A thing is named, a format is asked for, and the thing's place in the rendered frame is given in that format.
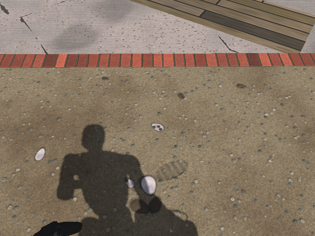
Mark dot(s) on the left robot hand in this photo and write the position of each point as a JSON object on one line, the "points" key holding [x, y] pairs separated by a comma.
{"points": [[65, 228]]}

